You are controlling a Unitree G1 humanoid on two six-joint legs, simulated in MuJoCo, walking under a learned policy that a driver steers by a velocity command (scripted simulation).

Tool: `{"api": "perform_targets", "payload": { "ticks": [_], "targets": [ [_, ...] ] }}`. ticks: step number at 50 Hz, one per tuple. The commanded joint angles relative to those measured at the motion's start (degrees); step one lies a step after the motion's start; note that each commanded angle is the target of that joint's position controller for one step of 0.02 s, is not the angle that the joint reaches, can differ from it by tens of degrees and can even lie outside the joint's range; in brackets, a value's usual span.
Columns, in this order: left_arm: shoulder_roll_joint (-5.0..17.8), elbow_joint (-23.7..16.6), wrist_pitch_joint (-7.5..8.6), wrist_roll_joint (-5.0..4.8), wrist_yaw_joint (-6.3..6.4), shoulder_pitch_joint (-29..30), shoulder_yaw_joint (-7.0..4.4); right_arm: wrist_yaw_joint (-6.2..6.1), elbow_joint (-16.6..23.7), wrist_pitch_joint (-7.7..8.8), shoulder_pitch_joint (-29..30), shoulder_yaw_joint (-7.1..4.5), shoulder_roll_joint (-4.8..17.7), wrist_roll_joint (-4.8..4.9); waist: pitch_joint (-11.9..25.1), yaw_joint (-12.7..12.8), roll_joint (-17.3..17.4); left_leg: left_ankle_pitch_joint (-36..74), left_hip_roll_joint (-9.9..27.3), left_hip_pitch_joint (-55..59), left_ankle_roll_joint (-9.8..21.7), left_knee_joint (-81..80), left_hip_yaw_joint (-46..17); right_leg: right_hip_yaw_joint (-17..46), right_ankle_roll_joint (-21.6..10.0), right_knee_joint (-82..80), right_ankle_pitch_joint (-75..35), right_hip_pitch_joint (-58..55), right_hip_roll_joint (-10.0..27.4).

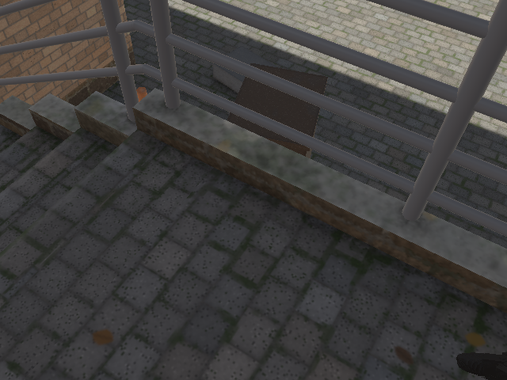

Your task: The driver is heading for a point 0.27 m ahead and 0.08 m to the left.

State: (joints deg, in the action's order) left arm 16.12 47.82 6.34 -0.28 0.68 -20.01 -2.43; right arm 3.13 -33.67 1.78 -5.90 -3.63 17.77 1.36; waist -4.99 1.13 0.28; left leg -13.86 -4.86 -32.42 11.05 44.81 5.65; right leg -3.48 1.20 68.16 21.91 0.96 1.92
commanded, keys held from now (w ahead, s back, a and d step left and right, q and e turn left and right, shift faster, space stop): w+q+shift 0.04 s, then shift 0.96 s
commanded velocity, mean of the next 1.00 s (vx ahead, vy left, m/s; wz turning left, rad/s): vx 0.25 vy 0.03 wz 0.27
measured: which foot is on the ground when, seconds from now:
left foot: down 0.00-0.34, up 0.36-0.74, down 0.76-1.00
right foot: up 0.00-0.32, down 0.34-0.74, up 0.76-1.00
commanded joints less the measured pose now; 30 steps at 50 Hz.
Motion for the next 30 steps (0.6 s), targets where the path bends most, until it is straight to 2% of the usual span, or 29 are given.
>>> {"api": "perform_targets", "payload": {
  "ticks": [1,2,3,4,5,6,7,8,9,10,11,12,13,14,15,16,17,18,19,20,21,22,23,24,25,27,29,30],
  "targets": [
    [9.08,-15.08,5.96,-2.97,-0.80,10.23,-0.57,-1.32,-0.51,2.07,-19.35,-3.96,11.05,-1.98,14.79,-7.32,2.23,-22.74,19.67,51.47,13.63,-33.31,-55.77,12.69,-3.63,21.66,1.91,50.46,-2.65],
    [8.71,-16.46,5.24,-1.83,0.40,13.41,-0.25,-1.46,-0.78,2.04,-12.82,-4.22,11.68,-0.04,4.92,-2.23,2.66,4.03,14.46,38.22,11.69,-29.69,-42.74,11.44,-3.28,13.57,4.32,46.93,-0.39],
    [7.84,-12.27,3.97,-0.38,0.13,6.73,-0.36,-1.12,0.40,3.33,-10.46,-2.25,6.60,-1.84,8.42,-0.07,-7.25,2.95,15.00,32.04,10.37,-29.47,-39.51,12.62,-2.02,10.71,0.89,40.25,2.12],
    [8.15,-11.14,2.47,-0.14,-0.08,4.98,-0.78,-1.07,1.35,3.80,-7.73,-1.69,5.71,-2.27,5.76,2.14,-7.72,11.71,13.68,24.89,9.68,-30.15,-36.55,12.43,-0.22,6.95,-1.18,35.50,3.67],
    [7.96,-11.34,1.31,0.52,-0.33,4.98,-1.05,-1.33,0.77,3.58,-6.01,-1.46,4.84,-1.51,4.53,2.89,-6.84,18.73,12.39,20.14,8.81,-30.06,-32.25,11.12,1.39,3.24,-2.20,33.38,4.83],
    [7.14,-12.24,0.56,1.43,-0.34,6.47,-0.47,-2.05,0.09,3.47,-5.46,-0.91,4.28,-1.08,2.51,2.71,-5.01,27.55,11.65,15.74,7.96,-30.36,-28.31,9.10,2.73,-0.73,-3.02,32.30,5.64],
    [5.86,-14.15,0.31,2.55,-0.32,9.54,0.23,-3.04,-1.09,3.47,-6.00,-1.03,5.57,-1.05,1.25,2.20,-2.67,38.68,8.88,11.01,6.88,-29.73,-22.68,6.29,3.55,-5.13,-6.44,30.42,4.23],
    [4.31,-15.24,0.42,3.52,-0.45,12.50,0.89,-4.03,-2.07,2.78,-6.20,-1.32,6.28,-1.25,1.06,1.49,-2.89,42.40,5.55,7.27,4.89,-28.12,-17.22,4.23,3.79,-12.00,-13.16,27.71,2.89],
    [2.19,-14.96,0.67,3.86,-0.90,14.36,1.39,-4.58,-3.35,2.45,-7.91,-1.26,5.81,-0.64,2.12,0.30,-2.81,41.32,2.65,5.77,2.59,-26.44,-13.53,2.84,3.25,-19.87,-22.58,23.73,1.24],
    [1.36,-14.74,1.24,3.49,-1.35,16.73,1.40,-4.74,-4.81,2.18,-11.77,-1.29,5.58,-0.06,4.31,-2.73,-2.42,35.73,1.74,7.37,0.59,-25.19,-12.25,1.90,2.53,-27.75,-33.90,20.28,-0.92],
    [0.29,-15.08,1.50,1.95,-1.53,19.60,1.38,-4.74,-6.05,2.42,-14.90,-1.19,5.65,0.12,4.89,-5.40,-1.52,30.82,2.94,9.78,-0.40,-27.15,-13.42,1.22,2.15,-32.91,-39.30,19.24,-2.78],
    [0.78,-16.23,1.66,1.29,-1.71,22.58,1.25,-4.41,-7.60,2.51,-16.82,-1.29,6.06,0.16,4.55,-6.99,-1.26,22.95,3.84,10.97,-1.11,-27.29,-14.82,1.44,1.79,-37.63,-42.91,18.04,-3.41],
    [2.43,-16.56,1.69,1.40,-1.67,24.01,0.61,-4.54,-8.39,1.94,-16.95,-1.29,5.95,-0.20,4.03,-7.01,1.51,19.15,4.53,13.10,-1.72,-25.45,-16.44,2.73,1.17,-39.59,-43.33,18.77,-3.63],
    [4.25,-16.42,1.78,1.25,-1.45,23.60,0.04,-4.62,-9.29,1.65,-17.57,-1.04,4.88,-0.32,3.78,-6.67,3.48,17.32,5.29,16.27,-2.16,-22.74,-17.94,4.04,0.47,-40.79,-43.00,19.26,-3.20],
    [5.51,-15.78,2.01,1.10,-1.55,21.13,-0.63,-4.81,-9.72,0.70,-17.50,-0.45,2.92,-0.41,5.75,-5.13,6.52,20.04,6.59,21.41,-2.11,-18.03,-19.86,5.07,-0.59,-40.68,-40.61,19.92,-3.29],
    [7.60,-14.34,2.10,0.73,0.12,10.32,-2.31,-5.01,-9.65,-1.04,-15.17,-1.20,4.39,0.72,7.75,1.67,12.63,19.82,-0.18,20.89,-4.29,-6.87,-13.91,2.85,-0.90,-45.50,-39.49,13.22,-5.34],
    [8.82,-11.39,2.00,1.18,0.82,1.26,-2.45,-4.43,-6.33,-1.62,-11.26,-0.62,2.24,-0.20,15.13,5.97,8.54,22.26,-1.23,16.06,-7.89,4.11,-14.20,3.68,-2.16,-42.83,-50.13,-1.58,-1.88],
    [10.63,-9.46,2.84,2.72,1.11,-5.39,-1.89,-3.43,-2.90,-1.99,-13.72,0.67,-3.29,-2.33,22.05,4.91,-8.57,-25.36,-5.99,3.32,-11.37,26.07,-15.13,20.04,-7.11,-37.72,-77.30,-17.86,14.81],
    [8.83,-11.12,2.58,3.96,0.69,-4.70,-0.98,-2.15,-5.17,-1.66,-24.90,0.07,0.17,-0.93,33.03,1.16,-14.09,-33.30,-8.80,-1.91,-13.28,40.89,-26.39,38.02,-18.65,-32.91,-86.89,-26.06,27.49],
    [6.43,-10.55,1.19,1.87,-1.03,0.03,-0.65,-0.96,-5.98,-1.28,-24.95,-0.15,3.93,1.21,36.21,0.32,-13.98,-25.67,-0.61,-6.04,-13.39,42.09,-25.12,35.74,-21.02,-36.05,-52.85,-24.86,23.87],
    [3.00,-12.81,-0.24,0.97,-1.43,5.45,-0.05,-0.98,-4.88,-1.87,-19.97,-0.21,5.45,1.52,28.65,0.45,-12.17,-21.25,2.41,-6.64,-13.84,38.73,-19.01,34.23,-19.42,-43.15,-22.53,-14.23,18.66],
    [0.37,-14.19,-2.10,1.45,-1.41,12.53,1.12,-2.00,-4.24,-3.19,-13.72,-0.45,5.32,0.99,18.49,-0.87,-7.02,-17.27,3.66,-5.22,-14.30,34.65,-13.98,30.77,-15.78,-48.09,-7.22,0.06,14.21],
    [0.61,-14.65,-3.02,1.73,-1.26,16.93,1.37,-3.15,-5.05,-4.35,-14.07,-0.49,4.75,0.42,13.14,-3.85,-6.13,-15.28,5.52,0.75,-14.79,29.46,-12.77,29.54,-13.79,-51.81,-1.64,12.63,13.35],
    [7.16,-14.15,-3.63,1.66,-0.57,15.36,-0.85,-3.72,-5.57,-6.31,-12.65,-1.31,6.14,-0.19,6.21,-2.36,-4.45,-14.69,3.47,1.37,-15.26,30.84,-9.76,31.50,-14.31,-52.64,-14.25,19.21,14.73],
    [8.15,-13.35,-3.53,1.95,-0.11,12.60,-1.16,-4.53,-5.79,-6.77,-13.60,-1.35,5.23,-1.20,7.79,-2.00,-3.18,-14.85,4.01,2.95,-15.04,30.46,-10.86,28.45,-14.70,-51.48,-23.63,19.77,14.41],
    [7.68,-12.82,-3.37,2.06,0.37,12.26,-1.25,-5.49,-6.44,-6.40,-14.72,-0.67,2.34,-1.50,12.62,-2.35,-4.95,-12.65,4.50,5.22,-14.48,26.64,-10.50,21.67,-14.81,-50.17,-32.60,18.50,12.59],
    [6.89,-12.91,-4.59,1.64,1.26,13.99,-1.39,-5.58,-5.94,-5.57,-12.51,-0.30,1.36,-1.42,15.57,-2.49,-7.52,-9.41,5.62,7.19,-14.71,23.39,-9.08,18.29,-14.67,-50.96,-27.56,17.83,11.45],
    [6.58,-13.04,-5.23,1.45,1.41,14.54,-1.46,-5.49,-6.00,-5.44,-11.89,-0.17,1.17,-1.27,15.33,-2.41,-8.01,-8.40,5.83,8.41,-14.73,20.65,-8.28,17.13,-14.43,-51.80,-22.44,18.67,10.72]
  ]
}}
